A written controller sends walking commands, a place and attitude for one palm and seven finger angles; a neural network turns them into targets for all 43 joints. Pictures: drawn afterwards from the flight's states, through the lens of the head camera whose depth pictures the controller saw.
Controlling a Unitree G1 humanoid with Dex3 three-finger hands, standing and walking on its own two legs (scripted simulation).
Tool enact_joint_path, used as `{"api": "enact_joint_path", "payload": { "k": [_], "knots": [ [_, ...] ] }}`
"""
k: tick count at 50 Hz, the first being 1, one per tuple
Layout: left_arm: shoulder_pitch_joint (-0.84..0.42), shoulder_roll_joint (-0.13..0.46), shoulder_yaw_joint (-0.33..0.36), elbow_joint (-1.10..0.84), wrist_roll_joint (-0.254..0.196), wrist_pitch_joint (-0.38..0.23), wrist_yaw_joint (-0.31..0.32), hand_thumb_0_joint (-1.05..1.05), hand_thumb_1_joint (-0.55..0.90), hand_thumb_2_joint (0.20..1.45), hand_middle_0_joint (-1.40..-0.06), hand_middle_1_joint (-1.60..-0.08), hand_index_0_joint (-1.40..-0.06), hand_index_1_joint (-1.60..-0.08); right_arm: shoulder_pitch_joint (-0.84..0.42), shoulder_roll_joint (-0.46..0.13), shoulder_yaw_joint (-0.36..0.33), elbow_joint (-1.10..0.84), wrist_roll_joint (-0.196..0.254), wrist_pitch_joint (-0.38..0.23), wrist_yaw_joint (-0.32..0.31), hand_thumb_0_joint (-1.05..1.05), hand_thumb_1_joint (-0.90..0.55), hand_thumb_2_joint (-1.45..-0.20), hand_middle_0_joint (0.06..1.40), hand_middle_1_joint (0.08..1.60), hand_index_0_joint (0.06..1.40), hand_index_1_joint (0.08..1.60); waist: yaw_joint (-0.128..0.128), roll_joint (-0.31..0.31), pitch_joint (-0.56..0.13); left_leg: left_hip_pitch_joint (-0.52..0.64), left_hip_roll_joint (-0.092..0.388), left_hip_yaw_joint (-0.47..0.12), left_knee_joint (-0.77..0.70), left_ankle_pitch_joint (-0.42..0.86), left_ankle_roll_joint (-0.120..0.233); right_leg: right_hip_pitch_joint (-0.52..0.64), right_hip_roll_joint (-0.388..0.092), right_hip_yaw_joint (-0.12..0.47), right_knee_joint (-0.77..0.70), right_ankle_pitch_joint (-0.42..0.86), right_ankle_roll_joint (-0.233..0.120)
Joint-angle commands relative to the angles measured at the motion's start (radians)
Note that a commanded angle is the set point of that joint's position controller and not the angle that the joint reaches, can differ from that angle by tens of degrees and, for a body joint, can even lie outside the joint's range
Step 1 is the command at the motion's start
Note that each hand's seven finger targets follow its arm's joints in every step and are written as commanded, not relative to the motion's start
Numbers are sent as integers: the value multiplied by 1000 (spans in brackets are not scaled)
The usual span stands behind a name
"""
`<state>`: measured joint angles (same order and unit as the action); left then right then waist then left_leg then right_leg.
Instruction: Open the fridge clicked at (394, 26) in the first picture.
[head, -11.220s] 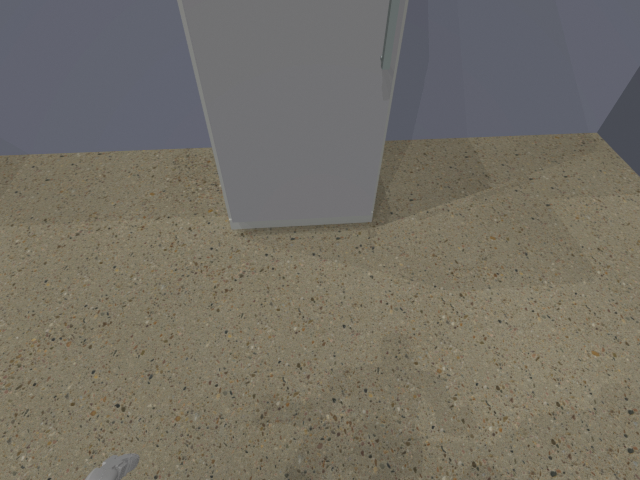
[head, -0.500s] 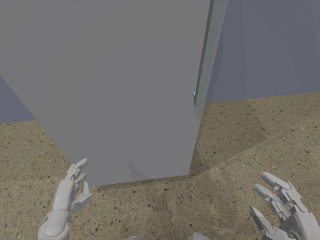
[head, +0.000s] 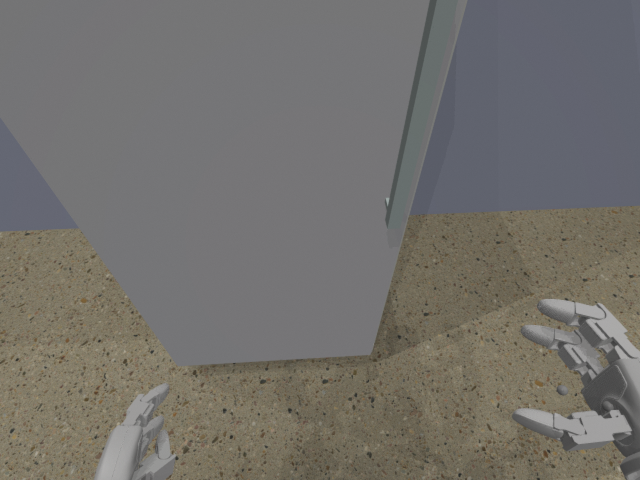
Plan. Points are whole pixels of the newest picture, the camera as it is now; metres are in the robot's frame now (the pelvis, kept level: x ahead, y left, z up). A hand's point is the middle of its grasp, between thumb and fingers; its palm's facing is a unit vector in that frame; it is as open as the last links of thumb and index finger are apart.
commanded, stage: raise the hand to about handle height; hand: right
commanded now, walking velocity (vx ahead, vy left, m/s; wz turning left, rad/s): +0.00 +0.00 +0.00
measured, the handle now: (413, 109) +0.53 -0.08 +0.20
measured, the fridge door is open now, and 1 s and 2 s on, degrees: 0 0 0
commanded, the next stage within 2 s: move the hooked fingers beside the handle in 1.10 s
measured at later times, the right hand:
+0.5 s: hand out of the picture +0.26 -0.28 +0.15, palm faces -0.03 +0.99 -0.10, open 13.9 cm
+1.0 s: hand (624, 287) +0.29 -0.26 +0.17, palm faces -0.03 +1.00 -0.09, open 13.9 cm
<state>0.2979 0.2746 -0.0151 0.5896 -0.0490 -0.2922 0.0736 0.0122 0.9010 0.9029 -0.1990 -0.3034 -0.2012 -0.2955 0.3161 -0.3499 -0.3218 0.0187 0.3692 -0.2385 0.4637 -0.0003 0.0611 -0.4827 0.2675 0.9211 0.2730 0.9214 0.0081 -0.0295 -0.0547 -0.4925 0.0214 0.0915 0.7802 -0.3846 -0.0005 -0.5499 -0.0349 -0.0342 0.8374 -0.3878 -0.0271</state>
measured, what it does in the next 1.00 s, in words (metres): stands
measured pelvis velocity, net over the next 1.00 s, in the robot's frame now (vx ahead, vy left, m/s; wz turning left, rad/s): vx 0.02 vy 0.01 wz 0.00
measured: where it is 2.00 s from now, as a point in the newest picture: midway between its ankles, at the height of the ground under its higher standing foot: outside the picture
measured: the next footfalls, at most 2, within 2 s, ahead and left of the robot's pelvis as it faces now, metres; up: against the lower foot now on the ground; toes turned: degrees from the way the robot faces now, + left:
none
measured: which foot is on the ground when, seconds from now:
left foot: down 0.00-1.00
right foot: down 0.00-1.00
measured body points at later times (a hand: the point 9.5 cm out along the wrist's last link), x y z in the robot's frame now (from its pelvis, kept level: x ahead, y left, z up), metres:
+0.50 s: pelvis +0.01 -0.01 +0.02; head +0.01 -0.01 +0.47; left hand +0.20 +0.20 -0.04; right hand +0.26 -0.34 +0.16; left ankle +0.01 +0.12 -0.70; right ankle +0.02 -0.10 -0.70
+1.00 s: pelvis +0.02 +0.01 +0.03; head +0.02 +0.02 +0.48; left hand +0.19 +0.25 -0.04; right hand +0.28 -0.32 +0.18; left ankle +0.01 +0.12 -0.70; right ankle +0.02 -0.10 -0.70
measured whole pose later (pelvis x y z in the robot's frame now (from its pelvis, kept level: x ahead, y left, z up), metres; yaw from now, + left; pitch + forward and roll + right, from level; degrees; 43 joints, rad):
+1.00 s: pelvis +0.02 +0.01 +0.03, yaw +0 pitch +0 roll +1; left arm 0.26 0.29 -0.06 0.59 -0.07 -0.25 0.09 0.01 0.90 0.90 -0.20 -0.30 -0.20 -0.30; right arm -0.05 -0.48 -0.47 0.23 0.36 -0.01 0.57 -0.02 0.49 -0.30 0.30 1.20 0.31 1.20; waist -0.02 -0.04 -0.02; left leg -0.25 0.01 0.09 0.55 -0.31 0.01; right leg -0.30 -0.03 -0.04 0.59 -0.30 -0.01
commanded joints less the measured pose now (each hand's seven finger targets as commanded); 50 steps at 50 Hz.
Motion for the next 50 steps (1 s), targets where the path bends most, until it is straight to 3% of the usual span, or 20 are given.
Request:
{"api": "enact_joint_path", "payload": {
  "k": [1, 4, 10, 14, 16, 18, 20, 24, 27, 29, 34, 36, 39, 40, 43, 44, 47, 49, 50],
  "knots": [
    [-107, 129, 39, -175, -7, -79, 15, 0, 900, 900, -200, -300, -200, -300, -149, -225, -138, -223, 29, -38, -6, 0, 290, -390, 285, 1065, 285, 1065, -24, -55, -167, 77, -36, -16, -142, 127, 18, 181, 17, 73, -194, 178, 0],
    [-114, 134, 31, -172, -8, -73, 18, 0, 900, 900, -200, -300, -200, -300, -199, -239, -150, -185, 30, 1, -2, 0, 360, -360, 290, 1110, 290, 1110, -31, -73, -118, 93, -41, -9, -160, 144, 24, 193, 16, 77, -219, 186, 4],
    [-126, 134, 18, -179, -12, -61, 25, 0, 900, 900, -200, -300, -200, -300, -333, -277, -162, -161, 21, 73, 33, 0, 500, -300, 300, 1200, 300, 1200, -30, -88, -126, 130, -42, -6, -193, 177, 24, 257, 16, 85, -259, 209, 5],
    [-127, 131, 8, -174, -11, -52, 27, 0, 900, 900, -200, -300, -200, -300, -401, -295, -164, -126, 18, 107, 50, 0, 500, -300, 300, 1200, 300, 1200, -28, -67, -109, 144, -46, -6, -220, 187, 26, 283, 14, 91, -280, 216, 3],
    [-133, 130, 2, -177, -12, -47, 29, 0, 900, 900, -200, -300, -200, -300, -454, -318, -174, -120, 13, 123, 56, 0, 500, -300, 300, 1200, 300, 1200, -29, -98, -122, 145, -46, -5, -227, 179, 26, 303, 14, 98, -298, 207, 6],
    [-139, 129, 0, -174, -15, -45, 31, 0, 900, 900, -200, -300, -200, -300, -479, -331, -190, -97, 14, 132, 61, 0, 500, -300, 300, 1200, 300, 1200, -28, -87, -115, 152, -44, -3, -238, 177, 26, 315, 15, 103, -309, 203, 6],
    [-136, 130, -3, -171, -15, -38, 31, 0, 900, 900, -200, -300, -200, -300, -519, -356, -201, -98, 10, 142, 68, 0, 500, -300, 300, 1200, 300, 1200, -30, -81, -143, 181, -45, -6, -250, 214, 27, 339, 17, 97, -314, 246, 4],
    [-140, 128, -10, -163, -16, -27, 34, 0, 900, 900, -200, -300, -200, -300, -583, -390, -215, -43, 13, 166, 87, 0, 500, -300, 300, 1200, 300, 1200, -31, -79, -116, 192, -42, -10, -280, 202, 30, 349, 20, 96, -332, 230, 4],
    [-142, 130, -10, -166, -18, -29, 35, 0, 900, 900, -200, -300, -200, -300, -635, -433, -244, -56, 7, 169, 96, 0, 500, -300, 300, 1200, 300, 1200, -36, -112, -167, 219, -39, -8, -279, 245, 30, 391, 23, 97, -340, 282, 5],
    [-137, 130, -12, -160, -16, -26, 32, 0, 900, 900, -200, -300, -200, -300, -634, -452, -259, -17, 10, 180, 104, 0, 500, -300, 300, 1200, 300, 1200, -42, -89, -160, 235, -40, -12, -294, 270, 32, 393, 24, 91, -340, 306, 3],
    [-131, 142, -3, -160, -28, -13, 22, 0, 900, 900, -200, -300, -200, -300, -582, -387, -206, 118, 17, 221, 141, 0, 500, -300, 300, 1200, 300, 1200, -36, -6, -92, 216, -34, -17, -305, 255, 27, 340, 29, 78, -340, 271, -2],
    [-142, 143, 1, -175, -28, -13, 18, 0, 900, 900, -200, -300, -200, -300, -608, -407, -214, 69, 15, 219, 144, 0, 500, -300, 300, 1200, 300, 1200, -37, -50, -132, 213, -31, -25, -298, 255, 25, 357, 34, 72, -332, 270, -6],
    [-144, 140, 2, -179, -21, -17, 16, 0, 900, 900, -200, -300, -200, -300, -611, -457, -261, -6, 18, 190, 122, 0, 500, -300, 300, 1200, 300, 1200, -44, -28, -171, 245, -30, -32, -297, 281, 25, 371, 31, 66, -319, 304, -9],
    [-143, 138, 5, -179, -20, -21, 17, 0, 900, 900, -200, -300, -200, -300, -621, -464, -281, -42, 23, 176, 115, 0, 500, -300, 300, 1200, 300, 1200, -46, -66, -208, 259, -29, -35, -291, 309, 26, 389, 35, 63, -317, 327, -9],
    [-141, 133, 5, -171, -20, -26, 24, 0, 900, 900, -200, -300, -200, -300, -612, -454, -293, -40, 25, 156, 93, 0, 500, -300, 300, 1200, 300, 1200, -44, -82, -183, 254, -29, -25, -291, 316, 23, 392, 32, 58, -325, 327, -5],
    [-136, 134, 5, -164, -16, -23, 24, 0, 900, 900, -200, -300, -200, -300, -602, -469, -302, -24, 21, 159, 88, 0, 500, -300, 300, 1200, 300, 1200, -48, -59, -166, 258, -29, -35, -300, 323, 24, 379, 30, 53, -320, 330, -8],
    [-135, 135, 8, -158, -23, -19, 30, 0, 900, 900, -200, -300, -200, -300, -610, -432, -268, 12, 19, 171, 94, 0, 500, -300, 300, 1200, 300, 1200, -34, -75, -140, 239, -22, -43, -307, 316, 18, 373, 34, 46, -322, 302, -10],
    [-133, 138, 9, -157, -23, -13, 31, 0, 900, 900, -200, -300, -200, -300, -604, -421, -251, 34, 20, 181, 103, 0, 500, -300, 300, 1200, 300, 1200, -31, -14, -131, 252, -17, -55, -310, 329, 13, 356, 30, 43, -313, 308, -12],
    [-138, 139, 10, -156, -26, -14, 31, 0, 900, 900, -200, -300, -200, -300, -617, -420, -247, 25, 19, 181, 109, 0, 500, -300, 300, 1200, 300, 1200, -30, -46, -146, 252, -16, -62, -305, 346, 11, 363, 33, 40, -308, 314, -13]
  ]
}}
